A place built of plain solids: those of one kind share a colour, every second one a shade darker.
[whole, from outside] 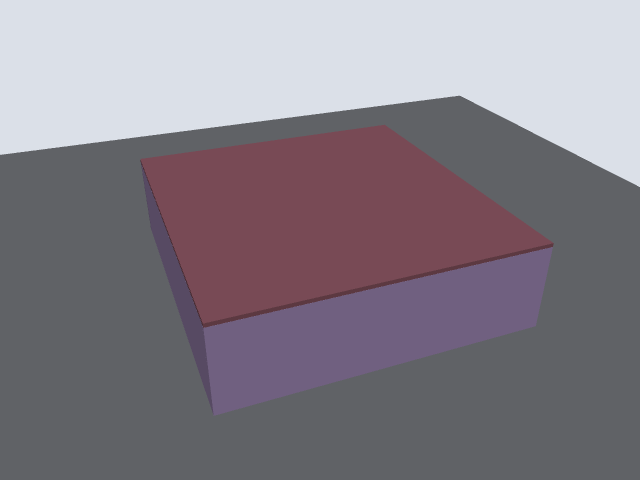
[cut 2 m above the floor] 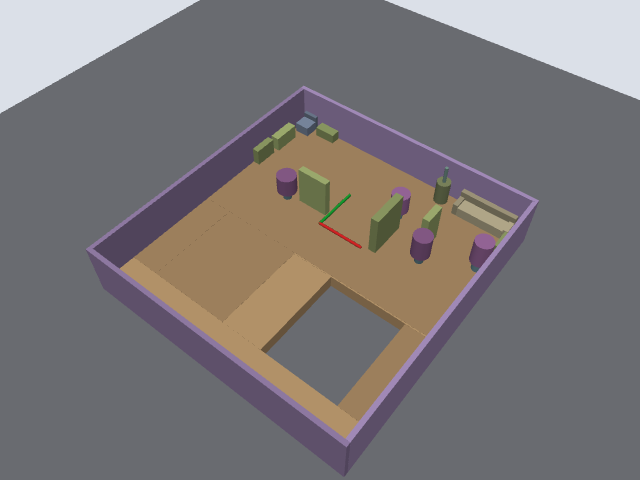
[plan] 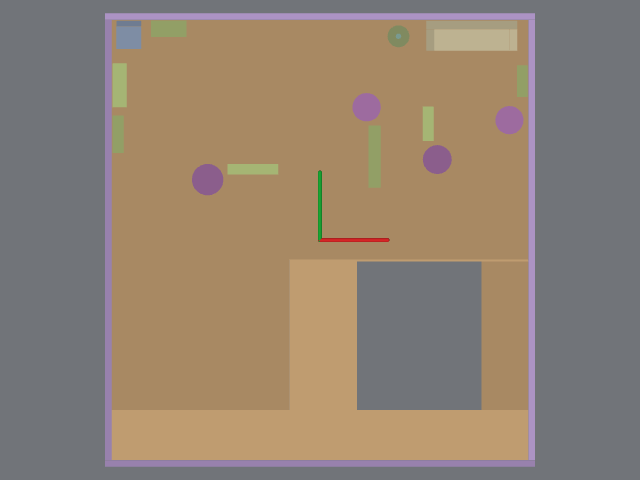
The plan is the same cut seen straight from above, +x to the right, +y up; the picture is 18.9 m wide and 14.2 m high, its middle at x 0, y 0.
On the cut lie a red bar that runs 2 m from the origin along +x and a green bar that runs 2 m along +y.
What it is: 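A home; one open living floor with 2 sunken areas, their rims bare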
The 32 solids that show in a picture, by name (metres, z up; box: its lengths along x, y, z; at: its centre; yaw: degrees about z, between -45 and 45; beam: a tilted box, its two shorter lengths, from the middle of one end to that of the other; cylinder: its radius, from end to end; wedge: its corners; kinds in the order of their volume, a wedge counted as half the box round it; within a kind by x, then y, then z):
{
 "floor_1": {"box": [1.38, 4.45, 0.67], "at": [-5.47, -2.8, 0.29]},
 "floor_2": {"box": [3.87, 4.45, 0.67], "at": [-2.85, -2.8, 0.29]},
 "floor_3": {"box": [12.33, 1.48, 0.67], "at": [0.0, -5.77, 0.29]},
 "floor_4": {"box": [12.33, 7.09, 0.67], "at": [0.0, 2.97, 0.29]},
 "floor_5": {"box": [2.01, 4.39, 0.67], "at": [0.09, -2.83, 0.29]},
 "floor_6": {"box": [7.08, 0.06, 0.67], "at": [2.63, -0.61, 0.29]},
 "floor_7": {"box": [1.39, 4.39, 0.67], "at": [5.47, -2.83, 0.29]},
 "wall_1": {"box": [0.2, 13.02, 3.63], "at": [-6.26, 0.0, 1.76]},
 "wall_2": {"box": [12.73, 0.2, 3.63], "at": [0.0, -6.61, 1.76]},
 "wall_3": {"box": [12.73, 0.2, 3.63], "at": [0.0, 6.61, 1.76]},
 "wall_4": {"box": [0.2, 13.02, 3.63], "at": [6.26, 0.0, 1.76]},
 "roof_1": {"box": [12.73, 13.42, 0.16], "at": [0.0, 0.0, 3.66]},
 "case_1": {"box": [0.34, 1.11, 0.82], "at": [-5.97, 3.13, 1.03]},
 "case_2": {"box": [0.43, 1.31, 0.74], "at": [-5.93, 4.58, 0.99]},
 "case_3": {"box": [1.05, 0.49, 0.49], "at": [-4.48, 6.25, 0.86]},
 "case_4": {"box": [1.5, 0.31, 1.95], "at": [-1.99, 2.1, 1.59]},
 "case_5": {"box": [0.37, 1.85, 2.12], "at": [1.61, 2.46, 1.68]},
 "case_6": {"box": [0.32, 1.03, 1.9], "at": [3.2, 3.44, 1.57]},
 "case_7": {"box": [0.32, 0.94, 1.04], "at": [5.98, 4.7, 1.14]},
 "bush_1": {"cylinder": 0.47, "from": [-3.32, 1.79, 1.11], "to": [-3.32, 1.79, 2.01]},
 "bush_2": {"cylinder": 0.42, "from": [1.38, 3.93, 1.15], "to": [1.38, 3.93, 2.1]},
 "bush_3": {"cylinder": 0.43, "from": [3.47, 2.38, 1.13], "to": [3.47, 2.38, 2.23]},
 "bush_4": {"cylinder": 0.42, "from": [5.6, 3.55, 1.18], "to": [5.6, 3.55, 2.37]},
 "sofa_1": {"box": [0.24, 0.65, 0.6], "at": [3.26, 5.92, 0.92]},
 "sofa_2": {"box": [2.22, 0.65, 0.49], "at": [4.49, 5.92, 0.87]},
 "sofa_3": {"box": [2.69, 0.25, 0.85], "at": [4.49, 6.37, 1.05]},
 "sofa_4": {"box": [0.24, 0.65, 0.6], "at": [5.72, 5.92, 0.92]},
 "stove_1": {"cylinder": 0.32, "from": [2.32, 6.03, 0.62], "to": [2.32, 6.03, 1.78]},
 "chair_1": {"box": [0.74, 0.67, 0.48], "at": [-5.66, 5.98, 0.86]},
 "chair_2": {"box": [0.74, 0.17, 0.73], "at": [-5.66, 6.41, 0.99]},
 "pot_1": {"cylinder": 0.25, "from": [5.6, 3.55, 0.62], "to": [5.6, 3.55, 1.18]},
 "flue_1": {"cylinder": 0.08, "from": [2.32, 6.03, 1.78], "to": [2.32, 6.03, 3.58]}
}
